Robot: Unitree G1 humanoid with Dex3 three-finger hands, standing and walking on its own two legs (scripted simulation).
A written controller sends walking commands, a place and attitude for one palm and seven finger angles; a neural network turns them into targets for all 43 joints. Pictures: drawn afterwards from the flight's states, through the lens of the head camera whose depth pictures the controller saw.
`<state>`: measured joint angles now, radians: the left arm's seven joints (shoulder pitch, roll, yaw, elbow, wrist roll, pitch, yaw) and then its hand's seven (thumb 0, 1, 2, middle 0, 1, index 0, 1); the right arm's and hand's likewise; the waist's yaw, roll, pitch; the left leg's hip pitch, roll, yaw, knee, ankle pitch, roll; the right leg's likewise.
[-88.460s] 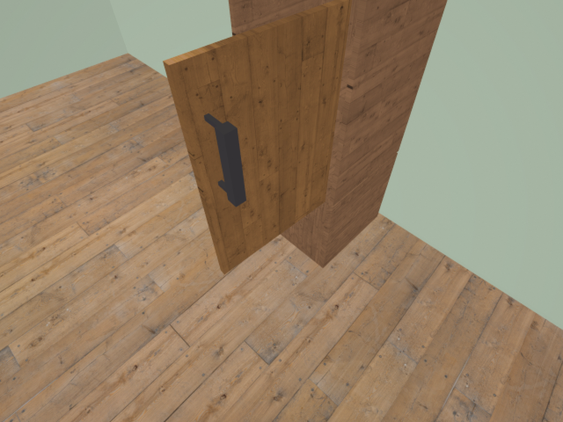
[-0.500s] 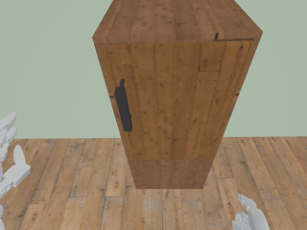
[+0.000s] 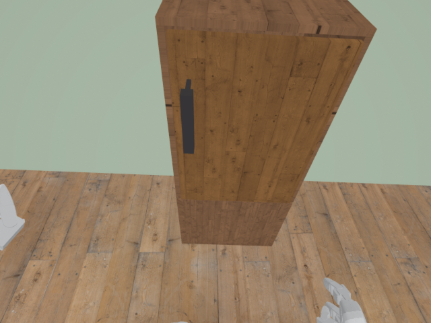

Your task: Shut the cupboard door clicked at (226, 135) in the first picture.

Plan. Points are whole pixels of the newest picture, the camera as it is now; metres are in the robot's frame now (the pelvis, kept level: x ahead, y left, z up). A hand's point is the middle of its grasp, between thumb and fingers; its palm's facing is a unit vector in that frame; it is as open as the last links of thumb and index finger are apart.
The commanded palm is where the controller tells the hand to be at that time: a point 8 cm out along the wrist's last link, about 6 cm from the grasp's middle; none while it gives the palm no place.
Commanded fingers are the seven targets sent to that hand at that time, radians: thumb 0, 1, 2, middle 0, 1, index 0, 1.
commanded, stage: step back with the hand held close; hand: left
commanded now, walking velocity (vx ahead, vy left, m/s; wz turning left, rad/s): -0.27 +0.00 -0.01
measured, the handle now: (188, 117) +0.55 +0.11 +0.07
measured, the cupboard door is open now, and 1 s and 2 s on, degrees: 0 0 0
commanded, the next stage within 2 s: stop stepping back and stand still in 0.74 s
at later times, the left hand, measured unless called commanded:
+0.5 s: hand out of the picture +0.12 +0.27 +0.18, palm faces +0.47 -0.77 -0.43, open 7.4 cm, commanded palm +0.05 +0.30 +0.19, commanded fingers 0.00 0.90 0.90 -0.20 -0.30 -0.20 -0.30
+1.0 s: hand out of the picture +0.01 +0.29 +0.19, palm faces +0.43 -0.82 -0.37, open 7.4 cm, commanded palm -0.02 +0.33 +0.19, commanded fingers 0.00 0.90 0.90 -0.20 -0.30 -0.20 -0.30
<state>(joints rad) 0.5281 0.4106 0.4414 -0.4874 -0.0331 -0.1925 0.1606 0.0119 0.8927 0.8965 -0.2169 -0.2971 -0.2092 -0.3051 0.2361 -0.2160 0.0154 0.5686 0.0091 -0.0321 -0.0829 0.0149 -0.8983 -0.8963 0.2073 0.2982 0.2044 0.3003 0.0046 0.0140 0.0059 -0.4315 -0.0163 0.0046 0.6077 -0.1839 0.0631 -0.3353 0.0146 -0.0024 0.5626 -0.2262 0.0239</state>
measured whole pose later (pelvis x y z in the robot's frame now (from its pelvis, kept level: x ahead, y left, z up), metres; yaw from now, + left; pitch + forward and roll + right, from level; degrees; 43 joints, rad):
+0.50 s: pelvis -0.07 -0.01 +0.00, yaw +3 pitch +1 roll -5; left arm 0.54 0.44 0.47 -0.55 -0.06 -0.28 0.15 0.01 0.89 0.90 -0.22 -0.30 -0.21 -0.30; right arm 0.19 -0.20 0.00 0.64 0.00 -0.10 -0.06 0.02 -0.90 -0.90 0.21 0.30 0.20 0.30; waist 0.00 0.02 0.02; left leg -0.56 0.05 0.02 0.56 -0.08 0.03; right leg -0.29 0.09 0.04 0.58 -0.32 0.01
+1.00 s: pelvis -0.18 +0.04 +0.00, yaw -3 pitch -1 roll -3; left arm 0.52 0.46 0.42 -0.59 -0.06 -0.23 0.14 0.01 0.89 0.90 -0.22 -0.30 -0.21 -0.31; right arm 0.21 -0.17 0.02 0.66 -0.02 -0.09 -0.04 0.01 -0.90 -0.90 0.21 0.30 0.21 0.30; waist 0.05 -0.03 -0.04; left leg -0.57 0.02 0.04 0.82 -0.30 -0.04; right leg -0.19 0.03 0.00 0.58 -0.38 -0.01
